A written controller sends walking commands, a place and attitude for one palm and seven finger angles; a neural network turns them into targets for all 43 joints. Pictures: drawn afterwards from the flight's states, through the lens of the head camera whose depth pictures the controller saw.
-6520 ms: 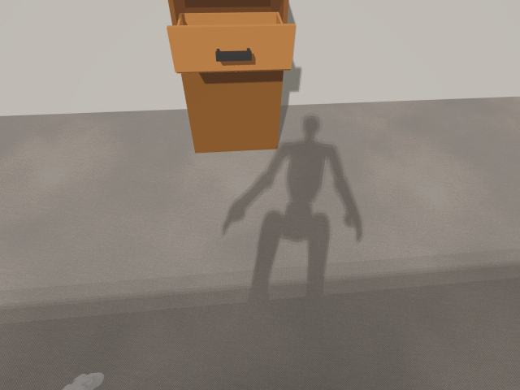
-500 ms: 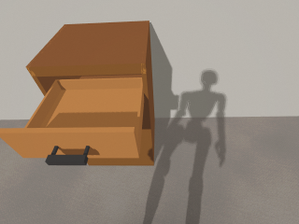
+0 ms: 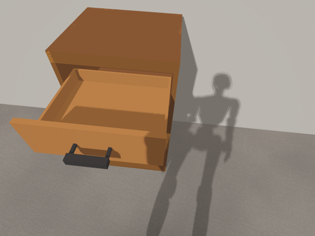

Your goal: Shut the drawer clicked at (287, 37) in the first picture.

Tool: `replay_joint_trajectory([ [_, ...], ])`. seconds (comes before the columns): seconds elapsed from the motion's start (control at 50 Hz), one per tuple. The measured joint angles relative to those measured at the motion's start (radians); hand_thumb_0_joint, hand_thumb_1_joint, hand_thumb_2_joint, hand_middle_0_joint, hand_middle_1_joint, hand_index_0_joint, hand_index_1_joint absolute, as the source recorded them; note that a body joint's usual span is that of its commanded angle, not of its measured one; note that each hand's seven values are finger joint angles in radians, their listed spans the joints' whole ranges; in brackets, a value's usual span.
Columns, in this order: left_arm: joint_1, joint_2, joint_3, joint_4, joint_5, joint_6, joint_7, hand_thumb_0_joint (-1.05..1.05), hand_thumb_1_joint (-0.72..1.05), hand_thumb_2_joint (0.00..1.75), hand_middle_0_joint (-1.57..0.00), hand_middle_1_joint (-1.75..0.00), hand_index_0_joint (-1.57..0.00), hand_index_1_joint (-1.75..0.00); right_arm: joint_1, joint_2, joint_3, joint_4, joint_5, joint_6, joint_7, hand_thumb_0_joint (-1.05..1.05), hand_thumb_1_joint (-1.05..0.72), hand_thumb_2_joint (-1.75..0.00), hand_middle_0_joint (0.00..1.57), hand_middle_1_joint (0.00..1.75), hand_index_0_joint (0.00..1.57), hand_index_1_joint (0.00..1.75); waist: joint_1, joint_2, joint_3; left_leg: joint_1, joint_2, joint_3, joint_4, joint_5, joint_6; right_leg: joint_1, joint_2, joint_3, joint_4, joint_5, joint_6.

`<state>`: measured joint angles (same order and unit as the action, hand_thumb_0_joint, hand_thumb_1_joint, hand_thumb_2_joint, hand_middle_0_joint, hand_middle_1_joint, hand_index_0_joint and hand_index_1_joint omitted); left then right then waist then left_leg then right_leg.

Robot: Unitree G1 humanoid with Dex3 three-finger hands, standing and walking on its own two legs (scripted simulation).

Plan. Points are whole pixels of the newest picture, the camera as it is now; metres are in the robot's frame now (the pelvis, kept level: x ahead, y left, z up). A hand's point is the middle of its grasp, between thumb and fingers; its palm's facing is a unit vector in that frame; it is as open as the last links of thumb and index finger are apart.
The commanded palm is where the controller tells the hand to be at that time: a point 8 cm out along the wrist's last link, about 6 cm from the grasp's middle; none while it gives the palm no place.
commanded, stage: come to a stop and stand still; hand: left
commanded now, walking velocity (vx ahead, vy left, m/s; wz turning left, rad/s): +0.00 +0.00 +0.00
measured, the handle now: (89, 154) +0.33 +0.24 -0.03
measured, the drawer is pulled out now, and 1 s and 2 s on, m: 0.30 0.30 0.30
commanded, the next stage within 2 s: look again from close up in 0.14 s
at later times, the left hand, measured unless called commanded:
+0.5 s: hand out of the picture +0.01 +0.19 -0.17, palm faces +0.00 -0.97 -0.25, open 7.3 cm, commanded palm none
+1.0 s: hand out of the picture -0.02 +0.14 -0.18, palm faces +0.03 -0.98 -0.18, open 7.3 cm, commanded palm none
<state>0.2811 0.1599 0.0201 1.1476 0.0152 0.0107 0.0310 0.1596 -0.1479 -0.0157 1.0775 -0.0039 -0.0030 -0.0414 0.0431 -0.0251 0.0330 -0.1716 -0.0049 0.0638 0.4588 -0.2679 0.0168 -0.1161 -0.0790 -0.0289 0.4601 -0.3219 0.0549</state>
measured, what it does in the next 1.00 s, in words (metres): stands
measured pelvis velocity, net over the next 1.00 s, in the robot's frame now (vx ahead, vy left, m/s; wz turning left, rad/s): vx -0.01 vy -0.02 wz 0.00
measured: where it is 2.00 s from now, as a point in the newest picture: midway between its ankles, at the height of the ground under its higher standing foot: outside the picture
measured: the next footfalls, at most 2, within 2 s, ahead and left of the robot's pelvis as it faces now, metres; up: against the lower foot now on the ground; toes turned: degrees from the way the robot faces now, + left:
none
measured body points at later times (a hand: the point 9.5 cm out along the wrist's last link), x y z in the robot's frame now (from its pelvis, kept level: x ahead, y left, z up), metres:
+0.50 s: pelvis -0.01 +0.00 -0.01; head -0.01 -0.02 +0.44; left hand +0.01 +0.24 -0.15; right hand -0.01 -0.23 -0.17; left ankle -0.01 +0.11 -0.74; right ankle -0.05 -0.15 -0.74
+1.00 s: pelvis -0.01 -0.02 +0.00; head +0.00 -0.03 +0.45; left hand -0.02 +0.19 -0.16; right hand +0.00 -0.26 -0.16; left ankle -0.01 +0.11 -0.74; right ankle -0.05 -0.15 -0.74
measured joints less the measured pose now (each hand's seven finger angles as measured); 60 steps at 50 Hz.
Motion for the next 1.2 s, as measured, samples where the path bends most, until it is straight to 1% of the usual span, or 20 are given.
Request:
replay_joint_trajectory([
  [0.12, -0.022, -0.006, -0.008, -0.002, 0.001, -0.008, -0.003, 0.00, 0.91, 0.89, -0.20, -0.30, -0.20, -0.30, 0.007, -0.006, 0.000, 0.009, 0.001, -0.008, 0.003, -0.01, -0.94, -0.90, 0.20, 0.30, 0.20, 0.30, -0.020, 0.009, -0.012, 0.011, 0.002, 0.002, -0.032, 0.017, 0.000, 0.016, 0.004, 0.000, -0.045, 0.026, -0.002],
  [0.24, -0.038, 0.001, -0.008, -0.006, 0.000, -0.010, -0.002, 0.00, 0.91, 0.89, -0.20, -0.30, -0.20, -0.30, 0.051, -0.017, 0.005, 0.040, -0.003, -0.005, 0.005, -0.01, -0.93, -0.90, 0.20, 0.30, 0.20, 0.30, -0.031, 0.005, -0.013, 0.020, 0.002, -0.001, -0.054, 0.030, -0.001, 0.025, 0.005, -0.003, -0.066, 0.037, -0.003],
  [0.26, -0.037, 0.001, -0.013, -0.010, 0.003, -0.017, 0.005, 0.00, 0.91, 0.89, -0.20, -0.30, -0.20, -0.30, 0.062, -0.021, 0.008, 0.036, -0.002, -0.004, 0.010, 0.00, -0.93, -0.90, 0.20, 0.30, 0.20, 0.30, -0.033, 0.011, -0.014, 0.003, 0.007, -0.003, -0.037, 0.026, -0.003, 0.016, 0.009, -0.006, -0.063, 0.037, -0.004],
  [0.3, -0.033, 0.000, -0.020, -0.033, 0.006, -0.031, 0.014, 0.00, 0.91, 0.89, -0.20, -0.30, -0.20, -0.30, 0.080, -0.030, 0.007, 0.012, -0.007, -0.006, 0.019, 0.00, -0.93, -0.90, 0.20, 0.30, 0.20, 0.30, -0.040, 0.023, 0.000, -0.033, 0.017, -0.005, 0.016, 0.004, -0.003, -0.011, 0.017, -0.006, -0.031, 0.029, -0.007],
  [0.36, -0.030, 0.004, -0.028, -0.054, 0.003, -0.035, 0.008, 0.00, 0.91, 0.89, -0.20, -0.30, -0.20, -0.30, 0.108, -0.041, 0.010, -0.014, -0.011, -0.011, 0.022, 0.00, -0.92, -0.90, 0.20, 0.30, 0.20, 0.30, -0.051, 0.039, 0.016, -0.059, 0.017, -0.007, 0.063, -0.016, 0.000, -0.039, 0.015, -0.005, 0.021, 0.006, -0.009],
  [0.5, -0.018, 0.015, -0.030, -0.071, -0.004, -0.017, 0.002, 0.00, 0.91, 0.89, -0.20, -0.30, -0.20, -0.30, 0.148, -0.039, 0.022, -0.018, -0.008, -0.001, 0.023, 0.00, -0.92, -0.90, 0.20, 0.30, 0.20, 0.30, -0.058, 0.066, 0.003, -0.049, 0.011, -0.001, 0.084, -0.027, 0.001, -0.045, 0.008, 0.002, 0.074, -0.022, -0.011],
  [0.6, -0.017, 0.019, -0.032, -0.081, -0.004, -0.014, -0.001, 0.00, 0.91, 0.89, -0.20, -0.30, -0.20, -0.30, 0.144, -0.025, 0.030, -0.017, -0.009, 0.002, 0.028, 0.01, -0.92, -0.90, 0.20, 0.30, 0.20, 0.30, -0.057, 0.063, 0.001, -0.039, 0.010, 0.003, 0.055, -0.007, -0.007, -0.051, 0.007, 0.007, 0.077, -0.018, -0.017],
  [0.8, -0.001, -0.002, -0.039, -0.071, -0.005, -0.020, -0.005, 0.00, 0.91, 0.89, -0.20, -0.30, -0.20, -0.30, 0.126, -0.024, 0.030, 0.009, -0.006, -0.005, 0.028, 0.01, -0.92, -0.90, 0.20, 0.30, 0.20, 0.30, -0.045, 0.039, 0.009, -0.025, 0.021, 0.000, 0.006, 0.024, -0.025, -0.050, 0.021, 0.003, 0.054, -0.003, -0.033],
  [0.94, 0.017, -0.014, -0.037, -0.054, 0.001, -0.020, -0.009, 0.00, 0.91, 0.89, -0.20, -0.30, -0.20, -0.30, 0.119, -0.028, 0.027, 0.018, -0.007, 0.000, 0.028, 0.00, -0.91, -0.90, 0.20, 0.30, 0.20, 0.30, -0.036, 0.024, 0.006, -0.024, 0.034, -0.010, 0.016, 0.015, -0.035, -0.040, 0.033, -0.007, 0.051, -0.009, -0.045],
  [1.04, 0.044, -0.015, -0.023, -0.053, 0.006, -0.016, -0.014, 0.00, 0.91, 0.89, -0.20, -0.30, -0.20, -0.30, 0.136, -0.037, 0.020, 0.012, -0.012, 0.011, 0.032, 0.00, -0.91, -0.90, 0.20, 0.30, 0.20, 0.30, -0.027, 0.022, -0.003, -0.039, 0.033, -0.019, 0.066, -0.026, -0.030, -0.037, 0.031, -0.016, 0.073, -0.039, -0.044],
  [1.14, 0.064, 0.000, -0.007, -0.050, 0.009, -0.010, -0.013, 0.00, 0.91, 0.89, -0.20, -0.30, -0.20, -0.30, 0.147, -0.036, 0.019, 0.005, -0.014, 0.000, 0.031, 0.00, -0.91, -0.90, 0.20, 0.30, 0.20, 0.30, -0.020, 0.002, 0.001, -0.032, 0.013, -0.008, 0.089, -0.064, -0.020, -0.036, 0.009, -0.005, 0.104, -0.077, -0.030],
  [1.16, 0.064, 0.004, -0.005, -0.050, 0.009, -0.009, -0.012, 0.00, 0.91, 0.89, -0.20, -0.30, -0.20, -0.30, 0.148, -0.035, 0.021, 0.002, -0.014, -0.004, 0.030, 0.00, -0.91, -0.90, 0.20, 0.30, 0.20, 0.30, -0.019, -0.001, 0.004, -0.032, 0.010, -0.004, 0.095, -0.071, -0.016, -0.039, 0.005, -0.002, 0.115, -0.086, -0.031],
  [1.2, 0.057, 0.011, -0.002, -0.051, 0.009, -0.008, -0.010, 0.00, 0.91, 0.89, -0.20, -0.30, -0.20, -0.30, 0.150, -0.033, 0.024, -0.005, -0.013, -0.011, 0.026, 0.00, -0.91, -0.90, 0.20, 0.30, 0.20, 0.30, -0.018, 0.000, 0.010, -0.031, 0.005, 0.001, 0.107, -0.086, -0.009, -0.048, -0.001, -0.001, 0.143, -0.101, -0.046],
])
